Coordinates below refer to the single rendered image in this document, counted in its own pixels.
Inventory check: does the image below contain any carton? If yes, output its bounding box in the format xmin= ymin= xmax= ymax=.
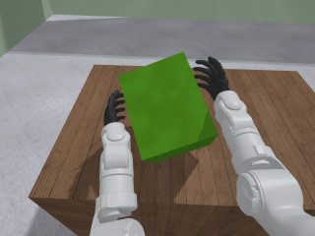
xmin=118 ymin=51 xmax=219 ymax=163

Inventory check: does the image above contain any right robot forearm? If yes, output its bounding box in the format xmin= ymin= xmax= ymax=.
xmin=214 ymin=90 xmax=304 ymax=206

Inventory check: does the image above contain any left robot hand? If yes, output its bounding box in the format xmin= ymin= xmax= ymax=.
xmin=103 ymin=90 xmax=126 ymax=127

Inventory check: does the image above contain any pedestal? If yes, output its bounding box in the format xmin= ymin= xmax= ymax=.
xmin=28 ymin=64 xmax=315 ymax=236

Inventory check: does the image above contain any robot right upper arm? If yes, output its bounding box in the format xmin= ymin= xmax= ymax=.
xmin=236 ymin=169 xmax=315 ymax=236

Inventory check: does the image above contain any right robot hand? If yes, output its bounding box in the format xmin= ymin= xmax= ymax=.
xmin=193 ymin=56 xmax=230 ymax=101

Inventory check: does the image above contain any robot left upper arm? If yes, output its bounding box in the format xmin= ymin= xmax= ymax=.
xmin=91 ymin=218 xmax=146 ymax=236

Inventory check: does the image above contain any left robot forearm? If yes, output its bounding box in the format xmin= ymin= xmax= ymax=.
xmin=90 ymin=122 xmax=138 ymax=236

